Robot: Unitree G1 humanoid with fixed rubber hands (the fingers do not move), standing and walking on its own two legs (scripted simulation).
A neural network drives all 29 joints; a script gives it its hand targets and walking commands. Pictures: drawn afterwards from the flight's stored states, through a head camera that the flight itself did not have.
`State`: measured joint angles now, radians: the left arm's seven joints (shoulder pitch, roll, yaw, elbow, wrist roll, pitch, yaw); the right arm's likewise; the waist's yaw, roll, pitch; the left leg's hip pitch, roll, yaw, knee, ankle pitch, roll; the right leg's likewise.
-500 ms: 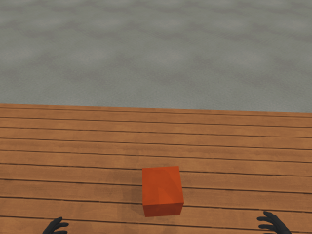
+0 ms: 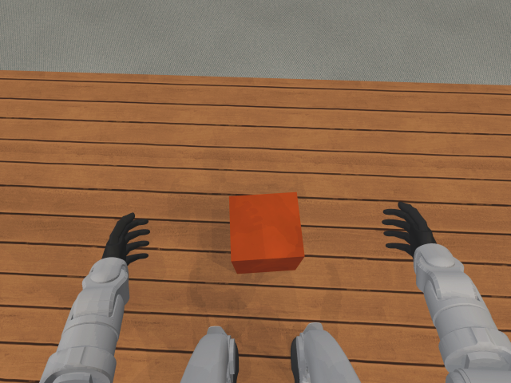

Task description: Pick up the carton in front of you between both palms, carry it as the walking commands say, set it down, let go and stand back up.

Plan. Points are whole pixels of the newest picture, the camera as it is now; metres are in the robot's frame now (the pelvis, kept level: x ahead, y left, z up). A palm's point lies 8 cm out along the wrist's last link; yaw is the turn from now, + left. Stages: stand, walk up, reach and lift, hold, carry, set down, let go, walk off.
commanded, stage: reach and lift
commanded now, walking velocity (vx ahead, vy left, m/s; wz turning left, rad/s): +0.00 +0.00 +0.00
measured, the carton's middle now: (264, 236) +0.49 -0.01 -0.58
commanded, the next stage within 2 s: none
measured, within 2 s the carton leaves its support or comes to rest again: neither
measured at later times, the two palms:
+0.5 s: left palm (173, 182) +0.49 +0.18 -0.15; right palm (359, 170) +0.51 -0.20 -0.15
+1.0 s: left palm (195, 223) +0.48 +0.18 -0.38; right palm (336, 216) +0.49 -0.21 -0.38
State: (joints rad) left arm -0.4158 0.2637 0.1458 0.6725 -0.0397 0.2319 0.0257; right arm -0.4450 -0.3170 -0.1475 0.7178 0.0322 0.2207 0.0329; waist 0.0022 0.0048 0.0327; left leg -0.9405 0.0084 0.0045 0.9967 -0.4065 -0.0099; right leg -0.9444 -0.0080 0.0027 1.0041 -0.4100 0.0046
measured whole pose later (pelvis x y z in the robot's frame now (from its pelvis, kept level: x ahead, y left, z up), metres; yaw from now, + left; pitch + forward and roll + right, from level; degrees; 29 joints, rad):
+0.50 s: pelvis -0.05 -0.01 -0.05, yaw +0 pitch +42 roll +1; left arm -1.32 0.26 0.36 0.94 0.04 0.22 0.07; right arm -1.37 -0.34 -0.32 1.02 -0.04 0.21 0.01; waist 0.01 0.00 0.08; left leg -1.54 0.01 0.00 1.09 -0.29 -0.02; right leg -1.55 0.00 0.00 1.11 -0.30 -0.01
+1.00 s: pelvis -0.05 +0.00 -0.23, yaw +1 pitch +51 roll +2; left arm -1.27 0.28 0.23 0.92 -0.11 0.10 0.14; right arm -1.31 -0.38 -0.18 1.00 0.12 0.09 -0.07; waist 0.00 0.00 0.05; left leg -2.14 -0.02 -0.01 1.79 -0.54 -0.03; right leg -2.15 0.02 0.04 1.80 -0.54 0.03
